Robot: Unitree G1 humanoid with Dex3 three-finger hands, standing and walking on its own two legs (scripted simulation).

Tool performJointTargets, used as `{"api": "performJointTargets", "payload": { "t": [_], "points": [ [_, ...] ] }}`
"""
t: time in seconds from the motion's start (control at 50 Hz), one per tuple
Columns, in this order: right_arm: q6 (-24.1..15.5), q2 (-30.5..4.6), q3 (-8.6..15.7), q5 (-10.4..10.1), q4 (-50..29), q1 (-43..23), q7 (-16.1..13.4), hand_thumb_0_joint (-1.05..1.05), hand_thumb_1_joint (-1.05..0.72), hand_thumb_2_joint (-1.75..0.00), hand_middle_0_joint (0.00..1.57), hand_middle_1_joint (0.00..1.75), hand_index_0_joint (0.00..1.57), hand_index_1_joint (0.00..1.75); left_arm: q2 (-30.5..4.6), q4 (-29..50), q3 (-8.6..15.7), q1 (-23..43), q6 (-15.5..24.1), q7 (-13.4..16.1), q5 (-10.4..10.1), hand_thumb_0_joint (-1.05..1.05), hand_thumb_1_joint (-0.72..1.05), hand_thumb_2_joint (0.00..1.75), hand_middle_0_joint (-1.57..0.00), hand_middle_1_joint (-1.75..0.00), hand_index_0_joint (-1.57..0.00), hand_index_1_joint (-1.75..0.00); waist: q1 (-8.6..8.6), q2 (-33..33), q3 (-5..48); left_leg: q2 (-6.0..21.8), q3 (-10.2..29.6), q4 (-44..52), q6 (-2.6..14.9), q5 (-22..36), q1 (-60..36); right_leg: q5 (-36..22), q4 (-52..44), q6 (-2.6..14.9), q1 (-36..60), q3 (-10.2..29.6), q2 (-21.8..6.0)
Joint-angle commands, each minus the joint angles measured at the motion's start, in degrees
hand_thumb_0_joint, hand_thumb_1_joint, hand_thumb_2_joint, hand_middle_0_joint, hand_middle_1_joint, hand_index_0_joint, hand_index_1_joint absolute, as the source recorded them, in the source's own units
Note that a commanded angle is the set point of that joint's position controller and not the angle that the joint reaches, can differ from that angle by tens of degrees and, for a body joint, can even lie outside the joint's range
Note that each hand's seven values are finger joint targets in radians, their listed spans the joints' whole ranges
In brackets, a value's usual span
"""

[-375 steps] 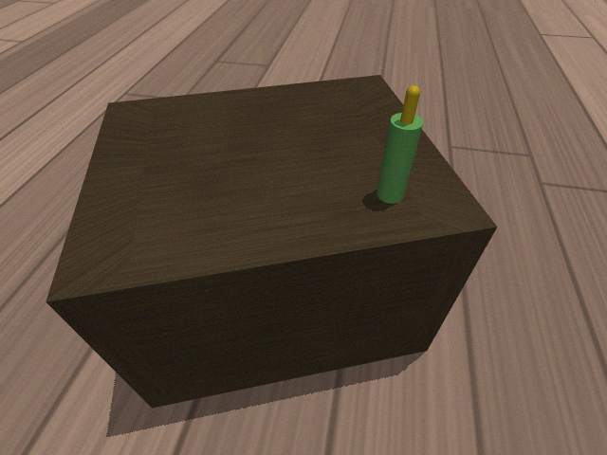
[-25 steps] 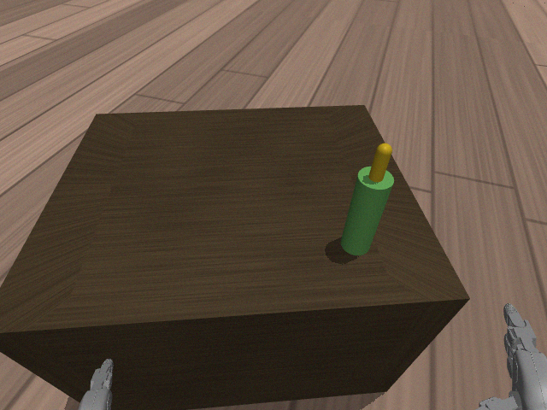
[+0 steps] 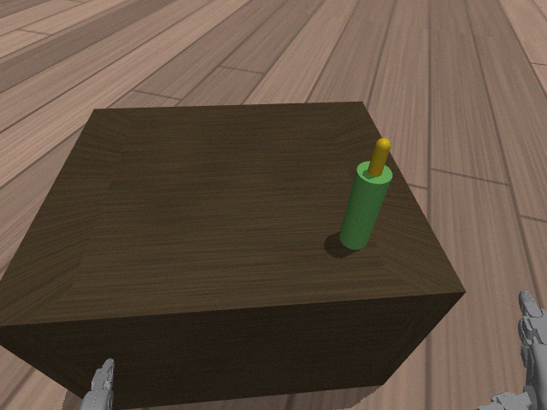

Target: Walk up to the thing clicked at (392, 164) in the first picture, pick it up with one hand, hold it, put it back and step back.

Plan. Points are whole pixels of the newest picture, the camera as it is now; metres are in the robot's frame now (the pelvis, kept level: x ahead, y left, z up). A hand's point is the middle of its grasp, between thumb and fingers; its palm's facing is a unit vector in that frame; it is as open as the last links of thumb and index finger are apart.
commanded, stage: go down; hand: right
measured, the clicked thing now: (366, 196) +0.51 -0.19 +0.01
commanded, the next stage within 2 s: none
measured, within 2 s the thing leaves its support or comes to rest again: neither
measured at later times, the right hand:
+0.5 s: hand (493, 288) +0.28 -0.31 +0.05, palm faces +0.22 +0.96 -0.15, open 17.6 cm
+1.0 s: hand (497, 258) +0.33 -0.34 +0.05, palm faces +0.14 +0.99 +0.01, open 17.4 cm
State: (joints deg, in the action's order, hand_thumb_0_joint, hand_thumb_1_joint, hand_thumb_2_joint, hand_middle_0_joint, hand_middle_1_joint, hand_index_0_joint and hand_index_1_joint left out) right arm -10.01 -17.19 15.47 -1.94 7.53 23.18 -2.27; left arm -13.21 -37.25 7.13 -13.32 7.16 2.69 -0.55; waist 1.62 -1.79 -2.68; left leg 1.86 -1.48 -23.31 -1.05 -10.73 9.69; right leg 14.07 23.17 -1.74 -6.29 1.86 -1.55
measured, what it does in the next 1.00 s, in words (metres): stands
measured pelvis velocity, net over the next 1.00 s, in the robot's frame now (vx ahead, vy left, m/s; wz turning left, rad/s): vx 0.00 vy -0.02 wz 0.01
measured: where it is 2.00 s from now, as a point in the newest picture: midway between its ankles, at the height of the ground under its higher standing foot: outside the picture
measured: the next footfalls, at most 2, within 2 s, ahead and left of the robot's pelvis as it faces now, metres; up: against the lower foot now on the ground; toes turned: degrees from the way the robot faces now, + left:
none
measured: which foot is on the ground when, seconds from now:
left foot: down 0.00-1.00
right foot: down 0.00-1.00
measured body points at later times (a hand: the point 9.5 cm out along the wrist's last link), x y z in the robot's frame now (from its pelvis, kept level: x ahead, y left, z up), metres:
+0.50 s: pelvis +0.00 +0.00 -0.01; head +0.01 -0.01 +0.44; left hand +0.16 +0.26 -0.09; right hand +0.26 -0.36 +0.06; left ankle +0.02 +0.13 -0.74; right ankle -0.01 -0.14 -0.74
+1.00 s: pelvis +0.00 -0.02 -0.02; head +0.03 -0.04 +0.42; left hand +0.16 +0.25 -0.08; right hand +0.32 -0.40 +0.05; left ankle +0.02 +0.13 -0.74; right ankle -0.01 -0.14 -0.74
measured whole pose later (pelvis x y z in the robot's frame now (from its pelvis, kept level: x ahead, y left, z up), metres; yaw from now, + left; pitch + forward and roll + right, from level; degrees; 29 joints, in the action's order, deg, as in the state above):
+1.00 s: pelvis +0.00 -0.02 -0.02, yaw +1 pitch +7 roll +2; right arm -18.2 -33.6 31.3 -16.6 50.4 -18.0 30.7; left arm -13.6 -35.6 -1.0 -12.2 11.7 8.1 -1.2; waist -2.9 1.9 3.7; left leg 1.4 -1.2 -35.9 -2.1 -15.4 27.2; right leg 21.6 40.7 -0.9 -25.9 2.1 -1.9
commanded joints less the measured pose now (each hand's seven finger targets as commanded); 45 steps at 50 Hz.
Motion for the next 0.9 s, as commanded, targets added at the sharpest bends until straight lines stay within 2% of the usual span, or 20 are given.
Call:
{"api": "performJointTargets", "payload": {
  "t": [0.0,0.02,0.04,0.06,0.12,0.18,0.22,0.26,0.3,0.36,0.4,0.48,0.58,0.66,0.7,0.74,0.76,0.82,0.86,0.88],
  "points": [
    [-6.1,-8.6,5.2,0.1,-17.2,-6.1,-0.6,0.0,0.53,-0.06,0.04,0.06,0.05,0.06,-6.3,5.6,1.9,5.7,3.1,0.1,1.0,0.0,-0.56,0.08,-0.06,-0.06,-0.05,-0.07,-0.03,-2.3,7.5,-1.7,-2.5,1.8,1.0,5.0,-2.9,-7.7,-3.2,1.83,-3.6,-2.4,2.1],
    [-4.7,-14.8,8.4,-0.3,-6.8,-3.9,-1.2,0.0,0.5,-0.06,0.04,0.06,0.04,0.06,-9.7,7.8,4.4,5.5,3.3,0.8,-0.6,0.0,-0.49,0.0,-0.06,-0.05,-0.07,-0.04,0.68,-1.2,4.4,-1.2,-2.8,3.0,1.24,3.9,-3.6,-7.4,-4.4,1.85,-3.7,-3.2,2.1],
    [-6.3,-7.1,4.2,0.4,-14.3,-4.7,-0.4,0.0,0.56,-0.02,0.05,0.05,0.05,0.05,-5.7,5.5,1.6,6.7,2.9,0.0,1.1,0.0,-0.53,0.03,-0.05,-0.05,-0.05,-0.05,-0.94,-1.2,5.4,-1.6,-2.3,2.0,0.84,3.9,-1.2,-6.3,-3.0,2.04,-4.4,-2.6,2.3],
    [-7.2,-9.3,7.6,-0.4,-13.4,-6.6,-0.2,0.0,0.54,-0.03,0.05,0.05,0.05,0.05,-7.5,7.4,2.9,7.4,3.4,0.1,1.1,0.0,-0.53,0.03,-0.05,-0.05,-0.05,-0.05,-0.86,0.6,7.0,-1.5,-2.3,2.0,0.54,3.6,-1.8,-5.9,-2.3,2.29,-4.3,-2.6,2.3],
    [-7.9,-13.5,10.6,-0.6,-10.2,-10.1,0.5,0.0,0.54,-0.02,0.05,0.05,0.05,0.05,-8.7,10.1,2.9,8.7,3.3,0.7,1.1,0.0,-0.54,0.03,-0.05,-0.04,-0.05,-0.05,-1.12,2.1,7.2,-1.1,-1.7,2.3,0.31,2.6,-1.6,-4.6,-1.8,2.58,-4.7,-2.5,2.8],
    [-9.2,-14.2,11.4,-2.2,-7.2,-16.7,2.5,0.0,0.55,-0.03,0.05,0.05,0.05,0.05,-9.7,7.9,4.6,6.2,3.0,1.5,0.9,0.0,-0.53,0.02,-0.05,-0.05,-0.05,-0.04,-2.43,1.1,7.0,-0.9,-1.5,1.6,0.21,3.9,-0.3,-4.9,-1.3,2.55,-4.1,-2.3,2.9],
    [-9.4,-14.9,11.7,-3.5,-4.3,-20.4,4.8,0.0,0.56,-0.02,0.05,0.05,0.05,0.05,-6.7,6.2,1.8,5.6,3.0,1.7,0.5,0.0,-0.54,0.03,-0.05,-0.04,-0.05,-0.05,-2.22,0.1,5.8,-0.6,-1.2,1.7,0.15,3.6,0.7,-4.2,-0.9,2.64,-5.0,-2.3,3.1],
    [-9.4,-18.3,13.4,-5.2,0.5,-24.7,7.7,0.0,0.58,-0.03,0.04,0.05,0.05,0.05,-7.5,5.0,2.2,6.2,2.8,2.4,0.1,0.0,-0.54,0.03,-0.05,-0.04,-0.05,-0.04,-3.23,1.0,6.1,-0.3,-0.5,1.7,-0.06,2.9,2.0,-3.3,-0.1,2.96,-6.2,-2.0,3.2],
    [-9.4,-18.7,12.8,-6.8,4.0,-29.1,11.4,0.0,0.57,-0.02,0.05,0.05,0.05,0.05,-4.5,2.8,-1.5,7.9,2.9,2.6,-0.3,0.0,-0.54,0.03,-0.05,-0.04,-0.05,-0.04,-2.8,-1.4,7.4,-0.1,0.1,0.1,0.11,3.9,2.8,-4.0,1.1,2.75,-7.3,-1.8,3.1],
    [-9.5,-22.1,14.2,-9.5,9.5,-35.0,17.0,0.0,0.6,-0.02,0.05,0.05,0.05,0.05,-5.8,6.1,-2.8,9.6,3.5,3.5,-0.8,0.0,-0.53,0.02,-0.05,-0.04,-0.05,-0.04,-3.15,-0.5,10.9,-0.1,0.2,-1.0,0.06,4.1,2.3,-4.1,2.0,2.75,-8.0,-1.3,2.8],
    [-9.3,-25.0,15.6,-10.8,14.9,-38.7,19.9,0.0,0.59,-0.02,0.05,0.05,0.05,0.05,-8.9,6.7,-0.8,8.3,3.7,4.5,-0.9,0.0,-0.53,0.02,-0.05,-0.04,-0.05,-0.04,-4.04,-0.7,13.6,-0.3,-0.3,-2.2,0.27,5.8,2.6,-5.8,2.3,2.51,-7.5,-1.1,2.6],
    [-9.9,-29.3,18.2,-13.6,22.5,-43.4,24.5,0.0,0.61,-0.03,0.04,0.05,0.05,0.05,-11.4,9.1,0.1,7.5,4.6,5.1,-1.2,0.0,-0.53,0.02,-0.05,-0.05,-0.05,-0.04,-2.79,-1.3,14.6,-1.1,-1.4,-3.6,0.91,6.3,2.8,-7.4,3.1,1.98,-9.3,-0.5,1.9],
    [-11.2,-31.4,18.5,-15.3,28.2,-48.4,29.1,0.0,0.61,-0.03,0.03,0.06,0.04,0.06,-8.7,7.8,-2.8,6.0,5.4,4.8,-1.0,0.0,-0.54,0.03,-0.05,-0.05,-0.06,-0.05,-2.21,-3.5,18.1,-1.4,-0.8,-7.6,1.32,9.3,5.1,-13.5,7.7,1.49,-11.4,-0.4,1.2],
    [-11.8,-32.3,18.8,-15.8,30.5,-48.6,31.1,0.0,0.56,-0.03,0.05,0.05,0.05,0.05,-9.8,10.0,-3.4,6.8,5.9,5.0,-0.9,0.0,-0.54,0.03,-0.05,-0.06,-0.06,-0.05,-1.95,-3.6,21.3,-1.7,-0.8,-8.7,1.49,7.8,5.6,-14.5,9.4,1.28,-12.4,-0.1,0.8],
    [-11.7,-31.9,17.9,-15.6,30.3,-49.5,31.5,0.0,0.54,-0.03,0.05,0.05,0.05,0.05,-8.4,4.8,-4.1,4.1,5.5,5.1,-0.8,0.0,-0.54,0.03,-0.05,-0.06,-0.06,-0.05,-1.63,-6.2,20.9,-1.6,-0.3,-9.1,1.69,7.1,6.5,-13.1,9.7,1.26,-13.6,-0.3,1.1],
    [-12.2,-35.9,20.3,-15.7,29.3,-53.4,31.1,0.0,0.53,-0.03,0.05,0.05,0.05,0.05,-12.7,11.1,-1.6,8.5,6.4,5.9,-0.7,0.0,-0.54,0.03,-0.05,-0.06,-0.06,-0.05,-2.83,-5.2,24.3,-2.1,-0.6,-9.6,1.71,7.5,7.1,-15.7,10.3,0.9,-11.1,0.5,0.3],
    [-12.0,-35.0,19.4,-15.6,28.0,-53.2,31.2,0.0,0.51,-0.03,0.05,0.04,0.05,0.04,-12.4,8.0,-1.6,6.7,6.2,6.1,-0.5,0.0,-0.54,0.03,-0.05,-0.06,-0.06,-0.05,-2.4,-6.4,24.3,-2.1,-0.6,-9.7,1.74,7.7,7.2,-16.2,10.2,0.84,-10.9,0.4,0.3],
    [-12.0,-32.7,18.2,-15.6,30.8,-53.0,31.3,0.0,0.49,-0.03,0.06,0.04,0.06,0.04,-8.4,7.7,-5.3,4.0,6.3,6.0,-0.7,0.0,-0.54,0.04,-0.05,-0.06,-0.06,-0.05,-2.9,-4.3,20.6,-2.1,-0.7,-9.5,1.65,6.7,7.2,-12.8,10.4,1.22,-13.9,0.0,0.7],
    [-12.5,-38.0,20.8,-15.8,28.1,-57.8,31.2,0.0,0.51,-0.03,0.06,0.05,0.06,0.05,-13.2,12.3,-1.4,6.3,6.8,6.8,-0.9,0.0,-0.54,0.04,-0.05,-0.05,-0.06,-0.05,-4.24,-4.6,21.7,-1.9,-0.4,-9.2,1.61,5.4,8.2,-9.3,10.1,1.48,-13.4,-0.1,0.7],
    [-12.4,-36.8,19.6,-16.0,28.3,-58.7,31.7,0.0,0.51,-0.03,0.06,0.04,0.06,0.04,-12.1,10.0,-2.5,3.8,6.8,6.7,-0.8,0.0,-0.54,0.04,-0.05,-0.05,-0.06,-0.05,-4.73,-5.8,20.6,-2.1,-0.6,-9.5,1.65,5.2,9.4,-9.5,10.0,1.22,-13.0,0.0,0.4]
  ]
}}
